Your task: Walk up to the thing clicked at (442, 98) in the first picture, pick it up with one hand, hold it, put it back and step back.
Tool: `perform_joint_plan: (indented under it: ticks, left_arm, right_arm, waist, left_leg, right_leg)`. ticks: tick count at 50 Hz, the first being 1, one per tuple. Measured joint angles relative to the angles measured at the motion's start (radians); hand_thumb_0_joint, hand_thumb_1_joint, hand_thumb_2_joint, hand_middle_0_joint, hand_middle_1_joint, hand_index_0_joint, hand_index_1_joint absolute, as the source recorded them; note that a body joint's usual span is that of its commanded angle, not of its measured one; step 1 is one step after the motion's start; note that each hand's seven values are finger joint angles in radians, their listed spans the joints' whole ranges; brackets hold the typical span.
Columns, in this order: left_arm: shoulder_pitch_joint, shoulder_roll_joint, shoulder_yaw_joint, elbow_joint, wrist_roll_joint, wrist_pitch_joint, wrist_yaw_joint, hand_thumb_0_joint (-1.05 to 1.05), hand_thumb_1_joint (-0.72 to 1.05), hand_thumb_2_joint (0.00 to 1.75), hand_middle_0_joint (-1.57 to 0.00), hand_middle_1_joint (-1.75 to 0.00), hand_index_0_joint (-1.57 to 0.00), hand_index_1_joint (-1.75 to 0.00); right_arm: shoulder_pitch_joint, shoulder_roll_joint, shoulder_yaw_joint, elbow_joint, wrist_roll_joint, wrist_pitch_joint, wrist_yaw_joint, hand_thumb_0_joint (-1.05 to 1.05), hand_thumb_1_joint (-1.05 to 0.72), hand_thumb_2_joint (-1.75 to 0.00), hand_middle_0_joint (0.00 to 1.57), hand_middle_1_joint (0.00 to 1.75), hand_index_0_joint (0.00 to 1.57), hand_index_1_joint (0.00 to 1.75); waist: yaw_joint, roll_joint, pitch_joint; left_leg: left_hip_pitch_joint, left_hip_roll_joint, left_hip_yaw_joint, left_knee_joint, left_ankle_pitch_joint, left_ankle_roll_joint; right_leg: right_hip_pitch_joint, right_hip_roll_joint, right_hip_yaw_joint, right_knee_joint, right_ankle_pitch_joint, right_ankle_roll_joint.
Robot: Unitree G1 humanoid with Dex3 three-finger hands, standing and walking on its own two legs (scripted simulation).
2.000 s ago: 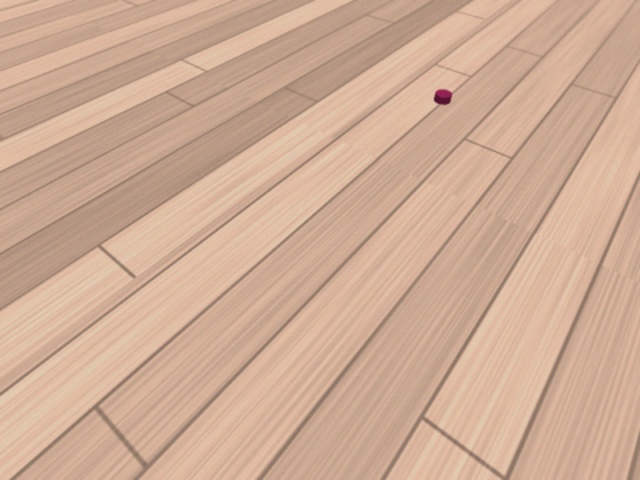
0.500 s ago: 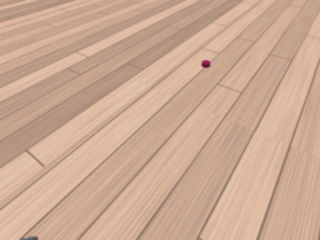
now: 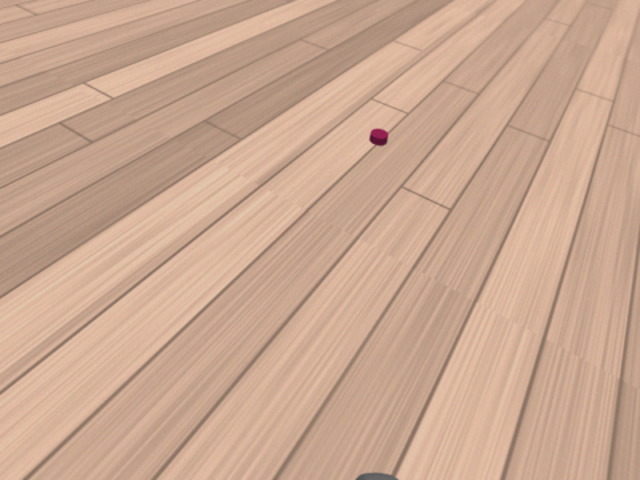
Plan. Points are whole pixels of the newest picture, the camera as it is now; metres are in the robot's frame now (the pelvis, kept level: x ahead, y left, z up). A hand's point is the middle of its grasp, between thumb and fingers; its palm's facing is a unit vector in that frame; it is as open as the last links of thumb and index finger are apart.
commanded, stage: walk up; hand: left
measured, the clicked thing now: (378, 137) +1.92 -0.42 -0.74
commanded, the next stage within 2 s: none
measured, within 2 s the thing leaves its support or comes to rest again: neither
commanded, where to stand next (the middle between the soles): +1.55 -0.62 m, yaw +6 degrees
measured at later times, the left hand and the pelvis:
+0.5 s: hand (235, 309) +0.41 +0.13 -0.12, palm faces -0.01 -0.94 -0.33, open 7.4 cm; pelvis +0.30 -0.13 +0.01, yaw +0 degrees
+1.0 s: hand (277, 204) +0.69 +0.08 -0.14, palm faces -0.10 -0.95 -0.30, open 7.4 cm; pelvis +0.59 -0.19 +0.00, yaw -2 degrees
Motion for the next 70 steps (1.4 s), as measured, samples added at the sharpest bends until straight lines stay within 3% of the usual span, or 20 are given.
perform_joint_plan:
  ticks: [3, 7, 12, 13, 15, 18, 20, 25, 29, 34, 37, 39, 41, 47, 52, 55, 57, 60, 62, 70]
  left_arm:
    - [-0.044, 0.01, 0.008, -0.022, 0.0, 0.004, -0.019, 0.01, 0.91, 0.89, -0.21, -0.3, -0.2, -0.3]
    - [-0.11, 0.02, 0.015, -0.039, -0.001, 0.013, -0.041, 0.0, 0.91, 0.89, -0.21, -0.3, -0.2, -0.3]
    - [-0.181, 0.024, 0.025, -0.05, -0.003, 0.01, -0.046, 0.0, 0.91, 0.89, -0.2, -0.3, -0.2, -0.3]
    - [-0.19, 0.026, 0.028, -0.056, -0.003, 0.006, -0.043, 0.0, 0.91, 0.89, -0.2, -0.3, -0.2, -0.3]
    - [-0.208, 0.009, 0.043, -0.072, 0.0, -0.016, -0.024, 0.0, 0.91, 0.89, -0.2, -0.3, -0.2, -0.3]
    - [-0.19, -0.034, 0.03, -0.094, -0.021, -0.03, -0.003, 0.0, 0.91, 0.89, -0.2, -0.3, -0.2, -0.3]
    - [-0.157, -0.06, 0.013, -0.097, -0.024, -0.031, 0.006, 0.0, 0.91, 0.89, -0.21, -0.3, -0.2, -0.3]
    - [-0.051, -0.077, -0.003, -0.089, -0.018, -0.035, 0.012, 0.0, 0.9, 0.89, -0.21, -0.3, -0.2, -0.3]
    - [0.016, -0.053, 0.004, -0.085, -0.005, -0.03, 0.006, 0.0, 0.9, 0.89, -0.21, -0.3, -0.2, -0.3]
    - [0.083, -0.016, 0.01, -0.077, 0.0, -0.016, 0.008, 0.0, 0.9, 0.89, -0.21, -0.3, -0.2, -0.3]
    - [0.091, -0.018, 0.007, -0.06, -0.004, 0.003, 0.029, 0.0, 0.9, 0.89, -0.21, -0.3, -0.2, -0.3]
    - [0.088, -0.018, -0.006, -0.049, -0.004, 0.009, 0.033, 0.01, 0.9, 0.89, -0.21, -0.3, -0.2, -0.3]
    - [0.077, -0.014, -0.01, -0.047, -0.006, 0.007, 0.031, 0.01, 0.91, 0.89, -0.21, -0.3, -0.2, -0.3]
    - [0.006, -0.002, 0.005, -0.081, -0.003, 0.013, -0.006, 0.01, 0.91, 0.89, -0.21, -0.3, -0.2, -0.3]
    - [-0.062, 0.004, 0.017, -0.088, 0.0, 0.016, -0.029, 0.0, 0.91, 0.89, -0.21, -0.3, -0.2, -0.3]
    - [-0.087, 0.011, 0.028, -0.09, 0.0, 0.01, -0.033, 0.0, 0.91, 0.89, -0.21, -0.3, -0.2, -0.3]
    - [-0.104, 0.006, 0.04, -0.097, 0.005, -0.005, -0.023, 0.0, 0.91, 0.89, -0.21, -0.3, -0.2, -0.3]
    - [-0.11, -0.025, 0.033, -0.121, -0.007, -0.027, 0.002, 0.0, 0.91, 0.89, -0.2, -0.3, -0.2, -0.3]
    - [-0.09, -0.049, 0.018, -0.129, -0.012, -0.029, 0.012, 0.0, 0.91, 0.89, -0.21, -0.3, -0.2, -0.3]
    - [0.031, -0.061, 0.001, -0.13, -0.003, -0.029, 0.023, 0.0, 0.9, 0.89, -0.21, -0.3, -0.2, -0.3]
  right_arm:
    - [0.039, -0.009, 0.008, 0.016, -0.004, -0.003, 0.003, 0.0, -0.9, -0.9, 0.21, 0.3, 0.21, 0.3]
    - [0.086, -0.028, 0.009, 0.038, -0.005, -0.007, 0.007, 0.0, -0.9, -0.9, 0.21, 0.3, 0.21, 0.3]
    - [0.133, -0.048, 0.007, 0.066, -0.01, 0.005, 0.001, 0.0, -0.9, -0.9, 0.21, 0.3, 0.21, 0.3]
    - [0.142, -0.05, 0.006, 0.07, -0.01, 0.011, -0.003, 0.0, -0.9, -0.9, 0.21, 0.3, 0.21, 0.3]
    - [0.122, -0.053, 0.007, 0.086, -0.006, 0.033, -0.014, 0.0, -0.9, -0.9, 0.21, 0.3, 0.21, 0.3]
    - [0.065, -0.045, 0.018, 0.086, 0.007, 0.046, -0.022, 0.01, -0.9, -0.9, 0.21, 0.3, 0.2, 0.3]
    - [0.033, -0.043, 0.025, 0.074, 0.011, 0.036, -0.015, 0.01, -0.9, -0.9, 0.21, 0.3, 0.2, 0.3]
    - [-0.017, -0.029, 0.028, 0.019, -0.003, 0.022, 0.013, 0.0, -0.9, -0.9, 0.21, 0.3, 0.2, 0.3]
    - [-0.034, -0.015, 0.027, 0.001, -0.008, 0.028, 0.028, 0.0, -0.9, -0.9, 0.21, 0.3, 0.2, 0.3]
    - [-0.034, -0.012, 0.02, -0.015, -0.008, 0.017, 0.024, 0.0, -0.9, -0.9, 0.21, 0.3, 0.2, 0.3]
    - [-0.05, -0.01, 0.01, -0.048, -0.015, -0.002, 0.001, 0.0, -0.9, -0.9, 0.21, 0.3, 0.2, 0.3]
    - [-0.054, 0.0, 0.013, -0.065, 0.001, -0.004, -0.008, 0.0, -0.9, -0.9, 0.21, 0.3, 0.2, 0.3]
    - [-0.043, 0.008, 0.021, -0.075, 0.01, -0.006, -0.017, 0.0, -0.9, -0.9, 0.21, 0.3, 0.21, 0.3]
    - [0.02, -0.001, 0.035, -0.055, 0.003, -0.011, -0.01, 0.0, -0.9, -0.9, 0.21, 0.3, 0.21, 0.3]
    - [0.074, -0.026, 0.029, -0.019, 0.0, -0.006, -0.005, 0.0, -0.9, -0.9, 0.21, 0.3, 0.21, 0.3]
    - [0.102, -0.039, 0.024, 0.007, -0.004, 0.008, -0.007, 0.0, -0.89, -0.9, 0.21, 0.3, 0.21, 0.3]
    - [0.105, -0.051, 0.02, 0.026, -0.003, 0.022, -0.015, 0.0, -0.9, -0.9, 0.21, 0.3, 0.21, 0.3]
    - [0.066, -0.048, 0.022, 0.048, 0.007, 0.053, -0.031, 0.01, -0.9, -0.9, 0.21, 0.3, 0.2, 0.3]
    - [0.042, -0.047, 0.027, 0.052, 0.015, 0.052, -0.027, 0.01, -0.9, -0.9, 0.21, 0.3, 0.2, 0.3]
    - [0.007, -0.015, 0.034, 0.014, -0.003, 0.04, 0.008, 0.0, -0.9, -0.9, 0.21, 0.3, 0.2, 0.3]
  waist:
    - [-0.014, 0.003, 0.006]
    - [-0.038, 0.03, 0.013]
    - [-0.06, 0.074, -0.003]
    - [-0.061, 0.081, -0.007]
    - [-0.046, 0.113, 0.014]
    - [-0.031, 0.13, 0.034]
    - [-0.016, 0.145, 0.034]
    - [0.019, 0.156, 0.019]
    - [0.049, 0.132, 0.012]
    - [0.076, 0.089, 0.009]
    - [0.057, 0.048, 0.031]
    - [0.041, 0.03, 0.037]
    - [0.028, 0.011, 0.036]
    - [0.007, 0.005, 0.031]
    - [-0.02, 0.037, 0.02]
    - [-0.031, 0.058, -0.003]
    - [-0.025, 0.093, -0.001]
    - [-0.011, 0.113, 0.023]
    - [0.003, 0.129, 0.027]
    - [0.041, 0.142, 0.018]
  left_leg:
    - [0.085, 0.005, 0.008, -0.068, -0.016, -0.015]
    - [0.183, 0.027, 0.003, -0.128, -0.055, -0.041]
    - [0.281, 0.088, -0.014, -0.13, -0.148, -0.098]
    - [0.28, 0.108, -0.021, -0.079, -0.182, -0.096]
    - [0.198, 0.152, -0.083, 0.19, -0.21, -0.048]
    - [-0.008, 0.093, -0.163, 0.569, -0.157, 0.003]
    - [-0.114, 0.073, -0.155, 0.611, -0.088, 0.017]
    - [-0.293, 0.073, -0.117, 0.431, -0.01, -0.001]
    - [-0.331, 0.07, -0.09, 0.21, 0.078, -0.017]
    - [-0.222, 0.022, -0.055, 0.014, 0.151, 0.011]
    - [-0.207, -0.003, -0.034, 0.108, 0.087, 0.036]
    - [-0.162, -0.003, -0.021, 0.105, 0.047, 0.031]
    - [-0.1, -0.005, -0.009, 0.062, 0.035, 0.02]
    - [0.049, 0.009, -0.009, -0.045, 0.0, -0.015]
    - [0.138, 0.048, -0.03, -0.069, -0.063, -0.062]
    - [0.172, 0.088, -0.048, -0.031, -0.133, -0.087]
    - [0.14, 0.142, -0.076, 0.109, -0.185, -0.06]
    - [-0.034, 0.095, -0.168, 0.489, -0.189, -0.007]
    - [-0.128, 0.065, -0.168, 0.585, -0.129, 0.012]
    - [-0.305, 0.058, -0.109, 0.325, 0.001, -0.014]
  right_leg:
    - [-0.092, -0.053, -0.003, -0.125, 0.051, 0.024]
    - [-0.14, -0.098, -0.008, -0.324, 0.15, 0.025]
    - [-0.073, -0.078, -0.059, -0.496, 0.201, -0.003]
    - [-0.04, -0.061, -0.071, -0.518, 0.201, -0.01]
    - [-0.03, -0.02, -0.09, -0.442, 0.195, 0.01]
    - [0.03, -0.004, -0.108, -0.43, 0.122, 0.008]
    - [0.1, 0.014, -0.117, -0.491, 0.115, -0.001]
    - [0.246, 0.066, -0.137, -0.611, 0.083, -0.026]
    - [0.338, 0.097, -0.151, -0.656, 0.025, -0.034]
    - [0.422, 0.107, -0.157, -0.585, -0.124, -0.026]
    - [0.299, 0.089, -0.092, -0.223, -0.17, -0.029]
    - [0.184, 0.094, -0.037, -0.018, -0.118, -0.023]
    - [0.079, 0.063, -0.016, 0.065, -0.065, -0.011]
    - [-0.106, -0.068, -0.004, -0.137, 0.039, 0.026]
    - [-0.105, -0.106, -0.02, -0.385, 0.171, 0.018]
    - [-0.037, -0.086, -0.061, -0.465, 0.177, 0.009]
    - [-0.005, -0.044, -0.09, -0.451, 0.174, 0.018]
    - [0.022, -0.028, -0.112, -0.401, 0.104, 0.015]
    - [0.077, -0.013, -0.123, -0.454, 0.1, 0.002]
    - [0.269, 0.072, -0.174, -0.628, 0.068, -0.04]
